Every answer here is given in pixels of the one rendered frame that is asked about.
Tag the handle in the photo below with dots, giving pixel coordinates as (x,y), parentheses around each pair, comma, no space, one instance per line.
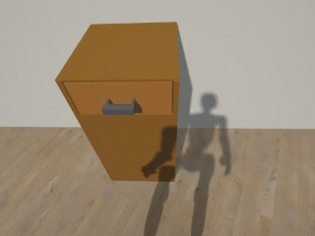
(118,109)

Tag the drawer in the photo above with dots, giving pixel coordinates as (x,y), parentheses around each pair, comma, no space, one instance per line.
(150,97)

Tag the cabinet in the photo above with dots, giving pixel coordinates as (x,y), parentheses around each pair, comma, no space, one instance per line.
(139,147)

